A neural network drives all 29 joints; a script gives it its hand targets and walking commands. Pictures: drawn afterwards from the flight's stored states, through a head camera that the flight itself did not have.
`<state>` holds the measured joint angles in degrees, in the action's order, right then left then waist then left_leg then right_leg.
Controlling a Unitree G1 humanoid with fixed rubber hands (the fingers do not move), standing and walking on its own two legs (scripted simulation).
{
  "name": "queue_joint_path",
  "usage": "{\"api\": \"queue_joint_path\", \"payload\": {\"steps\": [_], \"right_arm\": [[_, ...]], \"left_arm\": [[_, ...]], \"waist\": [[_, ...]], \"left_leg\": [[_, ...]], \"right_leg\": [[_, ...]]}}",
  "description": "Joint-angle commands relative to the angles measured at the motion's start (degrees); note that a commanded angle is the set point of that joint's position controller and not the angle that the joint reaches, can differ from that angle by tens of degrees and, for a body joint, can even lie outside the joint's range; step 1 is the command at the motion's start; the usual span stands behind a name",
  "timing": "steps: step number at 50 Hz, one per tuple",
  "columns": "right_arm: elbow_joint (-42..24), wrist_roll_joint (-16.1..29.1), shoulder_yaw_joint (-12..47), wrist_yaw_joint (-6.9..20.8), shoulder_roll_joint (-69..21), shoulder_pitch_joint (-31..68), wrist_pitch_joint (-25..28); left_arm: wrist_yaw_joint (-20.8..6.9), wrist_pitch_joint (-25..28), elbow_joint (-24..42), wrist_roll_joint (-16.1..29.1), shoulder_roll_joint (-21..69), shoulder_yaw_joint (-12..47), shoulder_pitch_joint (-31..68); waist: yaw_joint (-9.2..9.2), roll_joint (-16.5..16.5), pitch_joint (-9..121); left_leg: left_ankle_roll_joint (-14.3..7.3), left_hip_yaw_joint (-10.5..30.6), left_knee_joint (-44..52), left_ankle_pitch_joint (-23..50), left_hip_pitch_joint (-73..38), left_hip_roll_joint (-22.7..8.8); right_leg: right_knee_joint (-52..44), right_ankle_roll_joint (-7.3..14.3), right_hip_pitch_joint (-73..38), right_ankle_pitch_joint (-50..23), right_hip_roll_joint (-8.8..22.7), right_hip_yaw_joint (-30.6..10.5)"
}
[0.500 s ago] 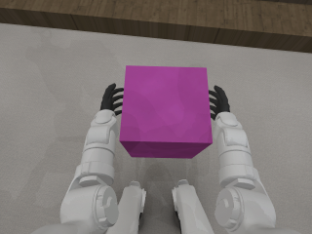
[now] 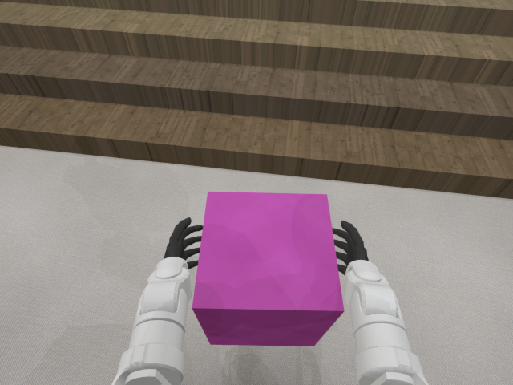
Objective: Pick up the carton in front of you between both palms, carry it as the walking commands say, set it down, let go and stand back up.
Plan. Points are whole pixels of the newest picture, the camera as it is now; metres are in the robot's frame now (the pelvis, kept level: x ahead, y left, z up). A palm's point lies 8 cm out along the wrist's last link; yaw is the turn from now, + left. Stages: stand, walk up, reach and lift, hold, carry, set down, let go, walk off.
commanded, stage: reach and lift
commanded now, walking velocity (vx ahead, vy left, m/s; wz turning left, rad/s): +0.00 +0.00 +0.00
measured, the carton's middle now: (264, 274) +0.32 +0.00 -0.08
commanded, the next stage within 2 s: hold in 1.18 s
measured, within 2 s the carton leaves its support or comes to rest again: neither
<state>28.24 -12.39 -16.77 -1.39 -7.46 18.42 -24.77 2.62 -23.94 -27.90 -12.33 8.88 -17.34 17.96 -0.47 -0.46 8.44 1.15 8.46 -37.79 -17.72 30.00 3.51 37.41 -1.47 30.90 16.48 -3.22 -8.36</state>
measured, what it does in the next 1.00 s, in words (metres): stands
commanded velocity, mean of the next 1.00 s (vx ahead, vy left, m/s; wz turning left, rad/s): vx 0.00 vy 0.00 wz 0.00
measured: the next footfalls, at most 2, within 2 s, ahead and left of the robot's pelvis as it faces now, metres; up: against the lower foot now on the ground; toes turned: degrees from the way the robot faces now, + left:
none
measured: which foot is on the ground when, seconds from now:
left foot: down 0.00-1.00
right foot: down 0.00-1.00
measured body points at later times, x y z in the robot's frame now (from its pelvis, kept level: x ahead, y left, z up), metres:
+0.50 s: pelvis -0.01 +0.00 +0.02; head -0.03 +0.00 +0.47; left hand +0.30 +0.15 +0.04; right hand +0.30 -0.16 +0.03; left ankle +0.01 +0.13 -0.72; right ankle +0.02 -0.13 -0.72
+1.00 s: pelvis +0.01 +0.00 +0.02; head -0.02 +0.00 +0.47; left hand +0.31 +0.15 +0.05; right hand +0.31 -0.15 +0.04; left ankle +0.01 +0.13 -0.72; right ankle +0.02 -0.13 -0.72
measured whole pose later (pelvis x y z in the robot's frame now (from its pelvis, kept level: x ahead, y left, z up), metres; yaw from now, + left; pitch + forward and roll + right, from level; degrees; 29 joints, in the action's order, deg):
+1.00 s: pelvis +0.01 +0.00 +0.02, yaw +0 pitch -4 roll +0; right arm 17.2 -15.3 -13.0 -0.3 -8.5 14.4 -38.7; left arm 0.1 -38.0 -17.6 -15.5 8.6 -13.3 14.5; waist 0.0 -0.3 0.9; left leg 0.7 8.2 -22.7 -12.7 5.9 2.1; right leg 22.3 -0.9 6.8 11.5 -2.2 -8.1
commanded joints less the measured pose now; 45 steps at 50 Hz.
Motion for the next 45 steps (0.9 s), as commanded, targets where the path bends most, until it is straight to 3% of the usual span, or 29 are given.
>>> {"api": "queue_joint_path", "payload": {"steps": [1, 6, 15, 22, 45], "right_arm": [[-2.05, 10.64, 35.90, 14.36, -58.62, 26.26, -1.22], [-6.47, 11.26, 37.24, 14.59, -57.26, 23.44, -5.59], [-4.21, 8.43, 30.77, 15.93, -56.53, 28.94, -8.53], [-5.56, 9.69, 32.96, 16.31, -58.38, 33.46, -8.39], [-12.42, 11.17, 35.25, 15.11, -56.00, 24.36, -11.34]], "left_arm": [[-15.07, -1.85, 0.80, 9.91, 57.65, 35.83, 26.50], [-15.53, -6.37, 4.84, 10.70, 56.97, 36.74, 23.07], [-17.33, -9.29, 2.29, 8.52, 56.07, 31.08, 29.23], [-17.44, -9.05, 3.73, 9.23, 57.26, 32.42, 33.14], [-16.68, -11.97, 10.94, 10.68, 54.75, 35.19, 24.31]], "waist": [[0.13, 0.65, 19.66], [0.50, -0.03, 12.07], [-0.09, 0.14, 2.19], [0.56, 0.47, 7.28], [0.43, 0.34, 7.65]], "left_leg": [[0.07, -3.85, 8.35, 19.82, -14.68, 2.69], [0.03, -3.81, 13.64, 18.64, -19.91, 2.25], [-0.58, -4.62, 16.01, 4.54, -18.32, 1.54], [-0.85, -4.90, 15.36, 6.01, -20.10, 1.68], [-0.03, -4.60, 17.49, 18.50, -25.78, 2.44]], "right_leg": [[-7.27, 0.04, -19.96, -21.07, -2.80, 3.81], [-12.43, -0.01, -23.93, -18.80, -2.47, 4.02], [-14.81, 1.15, -22.23, -4.09, -2.03, 4.93], [-14.00, 0.87, -24.76, -5.88, -2.08, 4.97], [-16.69, -0.06, -29.96, -18.40, -2.77, 4.46]]}}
